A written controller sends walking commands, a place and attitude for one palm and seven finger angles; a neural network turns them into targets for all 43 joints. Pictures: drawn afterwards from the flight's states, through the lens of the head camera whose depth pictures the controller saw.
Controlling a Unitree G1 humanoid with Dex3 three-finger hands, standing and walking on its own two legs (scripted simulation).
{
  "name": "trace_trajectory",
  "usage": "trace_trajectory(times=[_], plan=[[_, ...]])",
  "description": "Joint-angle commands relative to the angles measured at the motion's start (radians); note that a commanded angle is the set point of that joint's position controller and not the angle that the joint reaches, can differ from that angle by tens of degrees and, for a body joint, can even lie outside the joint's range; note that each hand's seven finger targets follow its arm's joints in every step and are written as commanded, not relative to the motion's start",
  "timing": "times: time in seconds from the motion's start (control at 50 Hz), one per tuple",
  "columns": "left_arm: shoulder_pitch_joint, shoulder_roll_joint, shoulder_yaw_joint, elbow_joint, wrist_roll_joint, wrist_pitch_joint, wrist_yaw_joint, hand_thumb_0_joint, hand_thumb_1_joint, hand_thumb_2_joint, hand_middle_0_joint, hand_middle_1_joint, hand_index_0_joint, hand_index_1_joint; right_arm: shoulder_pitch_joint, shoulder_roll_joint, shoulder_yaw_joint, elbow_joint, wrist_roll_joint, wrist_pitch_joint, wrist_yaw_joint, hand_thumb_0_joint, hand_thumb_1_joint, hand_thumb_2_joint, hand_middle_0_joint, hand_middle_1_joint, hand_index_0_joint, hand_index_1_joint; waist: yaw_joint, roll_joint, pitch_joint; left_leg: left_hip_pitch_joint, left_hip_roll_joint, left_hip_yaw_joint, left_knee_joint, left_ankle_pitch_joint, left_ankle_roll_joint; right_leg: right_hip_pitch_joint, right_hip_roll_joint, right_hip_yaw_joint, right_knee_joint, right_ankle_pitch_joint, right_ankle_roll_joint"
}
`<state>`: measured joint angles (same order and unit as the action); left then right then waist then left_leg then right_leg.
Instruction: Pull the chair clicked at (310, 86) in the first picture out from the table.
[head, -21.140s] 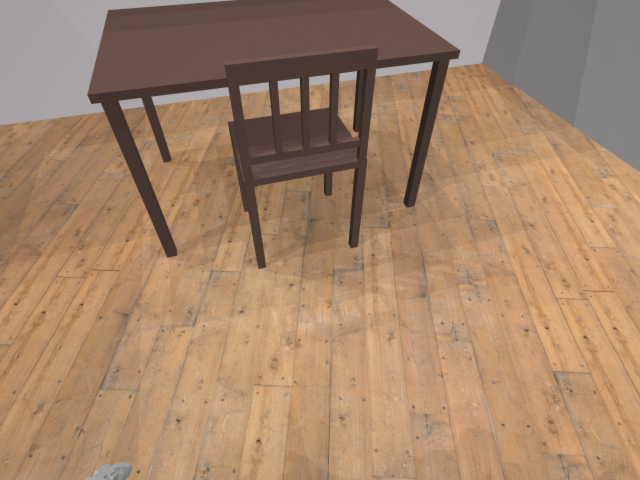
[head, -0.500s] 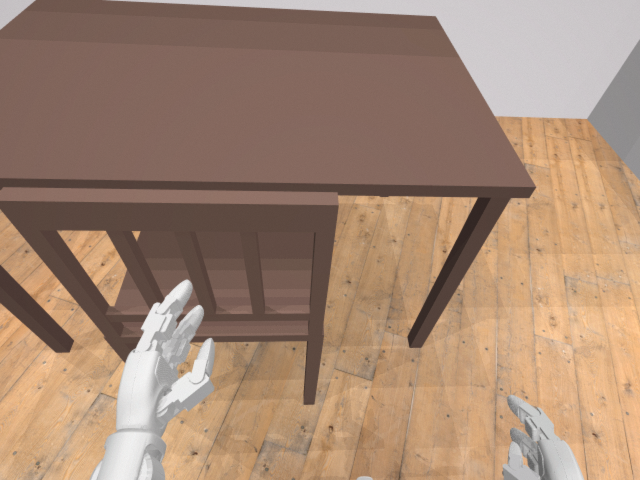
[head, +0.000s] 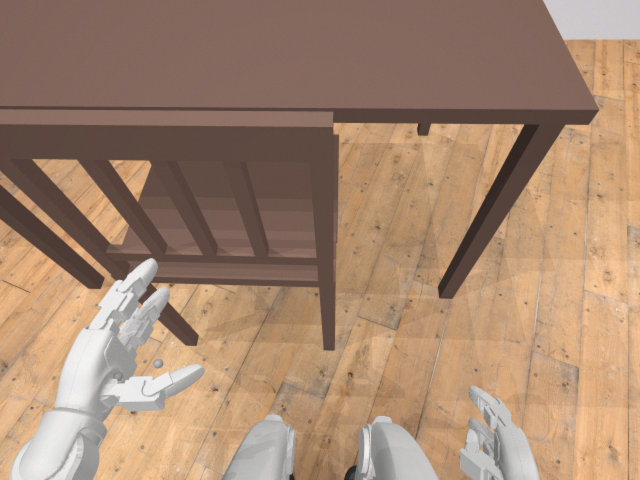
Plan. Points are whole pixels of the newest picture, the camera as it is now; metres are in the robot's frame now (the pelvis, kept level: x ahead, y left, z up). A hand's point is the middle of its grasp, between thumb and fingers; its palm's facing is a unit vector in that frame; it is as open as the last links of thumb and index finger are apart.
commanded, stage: raise the hand toward the chair's back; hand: left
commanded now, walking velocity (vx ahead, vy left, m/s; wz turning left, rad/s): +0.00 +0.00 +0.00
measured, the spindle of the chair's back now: (189, 210) +0.48 +0.22 +0.00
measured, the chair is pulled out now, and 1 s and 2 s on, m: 0.00 0.00 0.00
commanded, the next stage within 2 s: aim the fingers beside a spindle in 1.26 s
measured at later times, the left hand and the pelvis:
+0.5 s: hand (81, 350) +0.24 +0.25 +0.08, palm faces +0.05 -1.00 -0.07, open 16.5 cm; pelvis +0.00 +0.05 +0.02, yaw -1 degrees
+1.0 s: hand (94, 327) +0.27 +0.25 +0.07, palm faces -0.01 -1.00 -0.05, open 16.9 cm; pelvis +0.02 +0.05 +0.03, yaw -1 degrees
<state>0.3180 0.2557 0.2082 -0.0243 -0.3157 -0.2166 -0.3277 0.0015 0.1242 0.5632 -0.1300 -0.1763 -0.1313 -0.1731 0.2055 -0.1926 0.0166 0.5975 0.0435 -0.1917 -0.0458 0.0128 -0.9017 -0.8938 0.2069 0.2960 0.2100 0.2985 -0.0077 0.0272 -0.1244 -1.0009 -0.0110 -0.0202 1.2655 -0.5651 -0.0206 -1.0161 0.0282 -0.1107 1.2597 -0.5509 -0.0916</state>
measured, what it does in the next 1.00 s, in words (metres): shifts its weight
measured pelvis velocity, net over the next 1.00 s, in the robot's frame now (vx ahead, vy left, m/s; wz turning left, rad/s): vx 0.02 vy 0.05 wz -0.02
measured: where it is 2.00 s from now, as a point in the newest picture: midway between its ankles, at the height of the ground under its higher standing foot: outside the picture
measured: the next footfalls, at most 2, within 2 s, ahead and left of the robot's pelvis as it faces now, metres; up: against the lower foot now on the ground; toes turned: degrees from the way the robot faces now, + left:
none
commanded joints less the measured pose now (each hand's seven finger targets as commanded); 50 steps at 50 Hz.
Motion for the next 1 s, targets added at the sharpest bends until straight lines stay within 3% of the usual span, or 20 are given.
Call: trace_trajectory(times=[0.0, 0.06, 0.12, 0.14, 0.2, 0.24, 0.28, 0.34, 0.4, 0.46, 0.52, 0.54, 0.64, 0.68, 0.74, 0.76, 0.84, 0.94, 0.98], plan=[[0.082, 0.111, 0.174, -0.256, -0.041, -0.130, 0.121, 0.000, -0.103, 0.470, -0.100, -0.142, -0.100, -0.142, -0.072, -0.127, -0.080, -0.163, -0.008, -0.091, -0.009, 0.000, -0.900, -0.900, 0.200, 0.300, 0.200, 0.300, 0.050, -0.098, -0.286, -0.008, -0.004, -0.033, -0.114, 0.212, 0.015, 0.454, -0.108, 0.326, -0.320, 0.328, 0.137], [0.041, 0.078, 0.072, -0.202, -0.001, -0.227, 0.112, 0.000, -0.173, 0.440, -0.093, -0.131, -0.093, -0.131, -0.054, -0.149, -0.083, -0.143, -0.016, -0.115, -0.003, 0.000, -0.900, -0.900, 0.200, 0.300, 0.200, 0.300, 0.004, -0.106, -0.197, -0.026, -0.002, -0.035, -0.115, 0.171, 0.021, 0.342, -0.089, 0.304, -0.311, 0.227, 0.127], [0.050, 0.058, 0.008, -0.127, 0.008, -0.268, 0.066, 0.000, -0.243, 0.410, -0.086, -0.120, -0.086, -0.120, -0.034, -0.176, -0.089, -0.143, -0.010, -0.134, -0.003, 0.000, -0.900, -0.900, 0.200, 0.300, 0.200, 0.300, -0.017, -0.126, -0.166, -0.026, -0.005, -0.031, -0.126, 0.117, 0.036, 0.261, -0.069, 0.264, -0.318, 0.079, 0.113], [0.049, 0.064, 0.007, -0.112, 0.005, -0.262, 0.053, 0.000, -0.267, 0.400, -0.083, -0.117, -0.083, -0.117, -0.039, -0.180, -0.088, -0.148, -0.005, -0.137, -0.009, 0.000, -0.900, -0.900, 0.200, 0.300, 0.200, 0.300, -0.013, -0.123, -0.147, -0.028, -0.006, -0.031, -0.126, 0.103, 0.037, 0.250, -0.072, 0.279, -0.334, 0.036, 0.110], [0.007, 0.138, 0.061, -0.172, 0.000, -0.253, 0.053, 0.000, -0.337, 0.370, -0.076, -0.106, -0.076, -0.106, -0.032, -0.194, -0.089, -0.165, -0.003, -0.145, -0.021, 0.000, -0.900, -0.900, 0.200, 0.300, 0.200, 0.300, 0.013, -0.052, -0.215, 0.035, -0.007, -0.022, -0.168, 0.100, 0.048, 0.245, -0.046, 0.225, -0.327, -0.060, 0.085], [-0.023, 0.197, 0.119, -0.270, 0.001, -0.259, 0.091, 0.000, -0.383, 0.350, -0.072, -0.098, -0.072, -0.098, -0.037, -0.197, -0.089, -0.167, -0.012, -0.149, -0.027, 0.000, -0.900, -0.900, 0.200, 0.300, 0.200, 0.300, 0.039, 0.035, -0.281, 0.111, -0.006, -0.029, -0.200, 0.150, 0.049, 0.257, -0.024, 0.173, -0.291, 0.011, 0.069], [-0.013, 0.175, 0.112, -0.310, 0.006, -0.266, 0.129, 0.000, -0.430, 0.330, -0.067, -0.091, -0.067, -0.091, -0.035, -0.190, -0.082, -0.173, -0.023, -0.145, -0.023, 0.000, -0.900, -0.900, 0.200, 0.300, 0.200, 0.300, 0.041, 0.082, -0.308, 0.183, -0.008, -0.040, -0.232, 0.195, 0.048, 0.244, -0.009, 0.118, -0.262, 0.093, 0.063], [0.012, 0.149, 0.101, -0.296, 0.020, -0.268, 0.168, 0.000, -0.500, 0.300, -0.060, -0.080, -0.060, -0.080, -0.030, -0.189, -0.079, -0.163, -0.034, -0.135, -0.013, 0.000, -0.900, -0.900, 0.200, 0.300, 0.200, 0.300, 0.035, 0.095, -0.309, 0.259, 0.002, -0.067, -0.257, 0.291, 0.034, 0.213, 0.010, 0.059, -0.228, 0.188, 0.058], [0.023, 0.082, 0.017, -0.233, 0.035, -0.227, 0.147, 0.000, -0.500, 0.300, -0.060, -0.080, -0.060, -0.080, -0.034, -0.196, -0.070, -0.166, -0.029, -0.121, -0.005, 0.000, -0.900, -0.900, 0.200, 0.300, 0.200, 0.300, 0.005, 0.078, -0.226, 0.261, 0.017, -0.099, -0.287, 0.252, 0.015, 0.163, 0.012, 0.037, -0.233, 0.162, 0.063], [-0.001, 0.080, -0.019, -0.171, 0.051, -0.161, 0.104, 0.000, -0.500, 0.300, -0.060, -0.080, -0.060, -0.080, -0.027, -0.208, -0.061, -0.179, -0.019, -0.106, -0.010, 0.000, -0.900, -0.900, 0.200, 0.300, 0.200, 0.300, -0.015, 0.032, -0.171, 0.231, 0.023, -0.117, -0.317, 0.156, 0.014, 0.149, 0.013, 0.033, -0.251, 0.113, 0.067], [-0.075, 0.121, 0.022, -0.178, 0.039, -0.127, 0.078, 0.000, -0.500, 0.300, -0.060, -0.080, -0.060, -0.080, -0.027, -0.214, -0.056, -0.191, -0.019, -0.101, -0.021, 0.000, -0.900, -0.900, 0.200, 0.300, 0.200, 0.300, -0.007, 0.011, -0.176, 0.233, 0.018, -0.127, -0.332, 0.143, 0.006, 0.168, 0.012, 0.035, -0.258, 0.112, 0.065], [-0.089, 0.150, 0.054, -0.177, 0.036, -0.124, 0.079, 0.000, -0.500, 0.300, -0.060, -0.080, -0.060, -0.080, -0.027, -0.215, -0.053, -0.188, -0.020, -0.100, -0.026, 0.000, -0.900, -0.900, 0.200, 0.300, 0.200, 0.300, -0.002, 0.015, -0.175, 0.240, 0.018, -0.127, -0.330, 0.159, 0.003, 0.168, 0.016, 0.034, -0.255, 0.120, 0.064], [-0.142, 0.186, 0.116, -0.296, 0.017, -0.193, 0.103, 0.000, -0.500, 0.300, -0.060, -0.080, -0.060, -0.080, -0.009, -0.206, -0.055, -0.180, -0.039, -0.107, -0.016, 0.000, -0.900, -0.900, 0.200, 0.300, 0.200, 0.300, 0.032, 0.139, -0.294, 0.388, 0.028, -0.156, -0.322, 0.410, -0.052, 0.159, 0.015, 0.031, -0.211, 0.206, 0.059], [-0.106, 0.153, 0.089, -0.269, 0.019, -0.203, 0.100, 0.000, -0.500, 0.300, -0.060, -0.080, -0.060, -0.080, 0.000, -0.202, -0.057, -0.172, -0.042, -0.104, -0.006, 0.000, -0.900, -0.900, 0.200, 0.300, 0.200, 0.300, 0.025, 0.139, -0.295, 0.413, 0.037, -0.160, -0.315, 0.480, -0.061, 0.150, 0.013, 0.027, -0.212, 0.225, 0.063], [-0.070, 0.139, 0.078, -0.174, 0.023, -0.171, 0.072, 0.000, -0.500, 0.300, -0.060, -0.080, -0.060, -0.080, 0.005, -0.210, -0.061, -0.165, -0.034, -0.095, -0.004, 0.000, -0.900, -0.900, 0.200, 0.300, 0.200, 0.300, 0.011, 0.062, -0.272, 0.346, 0.033, -0.139, -0.305, 0.449, -0.044, 0.180, 0.018, 0.025, -0.233, 0.225, 0.066], [-0.061, 0.120, 0.054, -0.160, 0.024, -0.155, 0.057, 0.000, -0.500, 0.300, -0.060, -0.080, -0.060, -0.080, 0.006, -0.210, -0.063, -0.168, -0.029, -0.094, -0.005, 0.000, -0.900, -0.900, 0.200, 0.300, 0.200, 0.300, 0.006, 0.057, -0.266, 0.341, 0.033, -0.131, -0.306, 0.442, -0.043, 0.184, 0.016, 0.022, -0.238, 0.227, 0.067], [-0.062, 0.146, 0.083, -0.147, 0.004, -0.102, 0.033, 0.000, -0.500, 0.300, -0.060, -0.080, -0.060, -0.080, 0.008, -0.215, -0.066, -0.177, -0.018, -0.092, -0.014, 0.000, -0.900, -0.900, 0.200, 0.300, 0.200, 0.300, 0.015, 0.021, -0.274, 0.303, 0.018, -0.102, -0.303, 0.430, -0.026, 0.249, 0.017, 0.029, -0.263, 0.257, 0.066], [-0.113, 0.196, 0.140, -0.232, -0.001, -0.162, 0.083, 0.000, -0.500, 0.300, -0.060, -0.080, -0.060, -0.080, 0.005, -0.205, -0.067, -0.166, -0.035, -0.102, -0.011, 0.000, -0.900, -0.900, 0.200, 0.300, 0.200, 0.300, 0.027, 0.059, -0.301, 0.301, 0.009, -0.082, -0.277, 0.470, -0.023, 0.266, 0.017, 0.040, -0.249, 0.301, 0.064], [-0.098, 0.169, 0.123, -0.218, -0.001, -0.196, 0.096, 0.000, -0.500, 0.300, -0.060, -0.080, -0.060, -0.080, 0.001, -0.198, -0.066, -0.159, -0.041, -0.105, -0.002, 0.000, -0.900, -0.900, 0.200, 0.300, 0.200, 0.300, 0.021, 0.058, -0.292, 0.287, 0.006, -0.071, -0.269, 0.440, -0.016, 0.265, 0.015, 0.045, -0.248, 0.300, 0.062]])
